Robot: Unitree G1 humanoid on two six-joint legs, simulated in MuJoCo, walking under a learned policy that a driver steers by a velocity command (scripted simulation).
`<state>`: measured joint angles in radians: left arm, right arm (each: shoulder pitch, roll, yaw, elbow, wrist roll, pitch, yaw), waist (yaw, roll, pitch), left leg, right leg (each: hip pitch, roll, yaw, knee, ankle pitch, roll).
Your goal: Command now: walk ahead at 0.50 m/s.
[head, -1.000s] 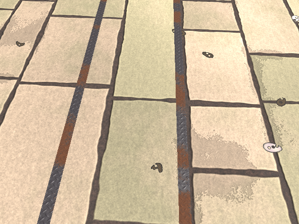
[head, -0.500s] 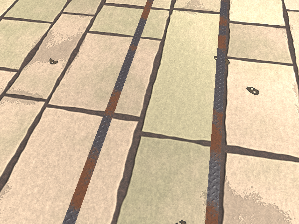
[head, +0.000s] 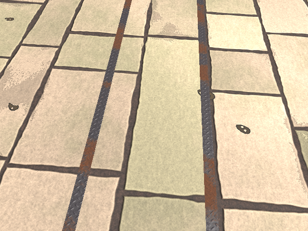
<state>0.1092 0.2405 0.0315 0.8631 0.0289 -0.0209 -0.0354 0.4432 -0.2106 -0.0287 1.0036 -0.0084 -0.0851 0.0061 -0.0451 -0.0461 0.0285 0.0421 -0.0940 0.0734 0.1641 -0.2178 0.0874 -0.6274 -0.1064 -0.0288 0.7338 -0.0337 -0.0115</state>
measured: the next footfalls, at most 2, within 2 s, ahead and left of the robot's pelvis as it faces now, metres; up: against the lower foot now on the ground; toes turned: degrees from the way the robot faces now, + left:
right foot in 0.16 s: +0.26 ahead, -0.11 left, +0.00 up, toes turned -4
left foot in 0.70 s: +0.56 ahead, +0.07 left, +0.00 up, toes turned +1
